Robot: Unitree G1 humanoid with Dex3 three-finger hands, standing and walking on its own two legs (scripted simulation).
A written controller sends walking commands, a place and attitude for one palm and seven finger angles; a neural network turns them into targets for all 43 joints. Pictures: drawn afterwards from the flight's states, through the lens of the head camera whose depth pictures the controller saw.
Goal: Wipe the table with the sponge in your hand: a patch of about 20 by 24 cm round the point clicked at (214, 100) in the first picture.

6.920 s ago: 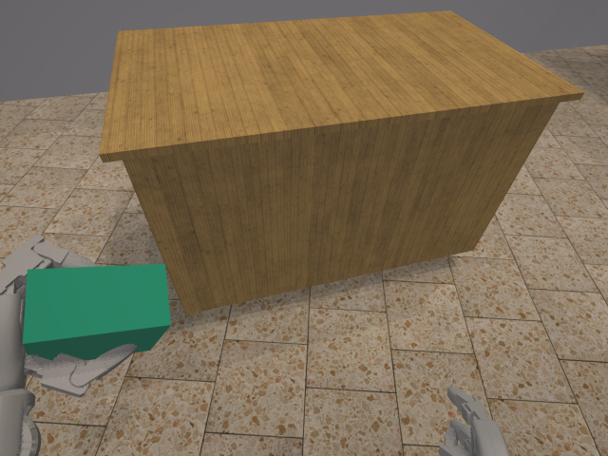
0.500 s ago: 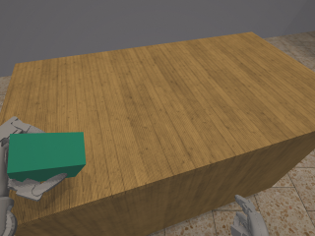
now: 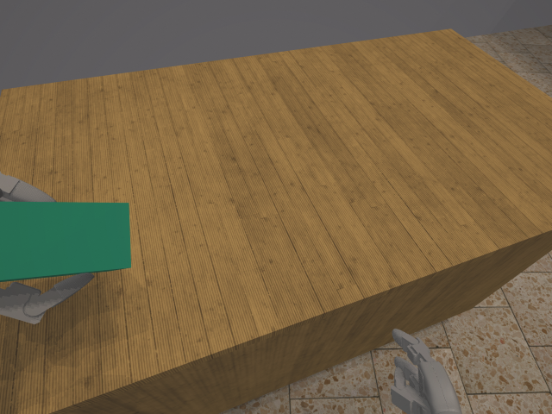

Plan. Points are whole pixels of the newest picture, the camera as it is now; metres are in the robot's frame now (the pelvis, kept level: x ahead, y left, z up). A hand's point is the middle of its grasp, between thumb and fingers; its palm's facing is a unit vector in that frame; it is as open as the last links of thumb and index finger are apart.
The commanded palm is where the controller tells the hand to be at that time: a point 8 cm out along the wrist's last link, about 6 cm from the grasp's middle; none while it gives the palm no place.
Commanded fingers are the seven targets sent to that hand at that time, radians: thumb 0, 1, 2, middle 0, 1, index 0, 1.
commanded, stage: look again from close up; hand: left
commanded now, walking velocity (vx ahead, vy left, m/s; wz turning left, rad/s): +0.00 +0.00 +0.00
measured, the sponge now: (77, 243) +0.25 +0.23 +0.18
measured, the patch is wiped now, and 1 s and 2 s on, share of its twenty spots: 0.00 0.00 0.00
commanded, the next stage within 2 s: shuffle to correct the standing spot in 0.08 s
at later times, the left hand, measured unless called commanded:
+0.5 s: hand (74, 293) +0.20 +0.21 +0.17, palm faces +0.33 -0.87 -0.36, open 10.3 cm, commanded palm +0.13 +0.26 +0.18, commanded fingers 0.00 0.10 1.30 -1.20 -1.60 -1.20 -1.60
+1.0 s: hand (127, 323) +0.18 +0.16 +0.16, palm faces +0.28 -0.88 -0.38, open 10.2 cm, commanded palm +0.12 +0.21 +0.18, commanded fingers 0.00 0.10 1.30 -1.20 -1.60 -1.20 -1.60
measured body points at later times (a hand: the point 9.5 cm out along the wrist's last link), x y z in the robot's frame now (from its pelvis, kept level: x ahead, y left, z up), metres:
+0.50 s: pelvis -0.04 -0.02 +0.00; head +0.01 +0.00 +0.44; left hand +0.18 +0.26 +0.19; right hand +0.17 -0.20 -0.07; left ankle +0.02 +0.10 -0.74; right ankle -0.01 -0.12 -0.74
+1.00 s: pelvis -0.05 -0.06 -0.01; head -0.03 -0.06 +0.44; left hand +0.16 +0.20 +0.19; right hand +0.09 -0.32 -0.08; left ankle +0.02 +0.10 -0.74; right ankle -0.01 -0.12 -0.74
